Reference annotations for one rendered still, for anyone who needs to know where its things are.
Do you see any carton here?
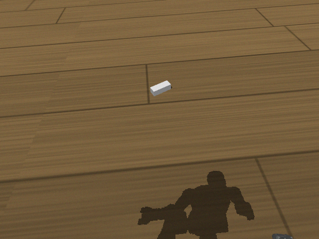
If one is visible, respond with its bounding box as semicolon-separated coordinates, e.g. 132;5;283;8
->
150;80;171;96

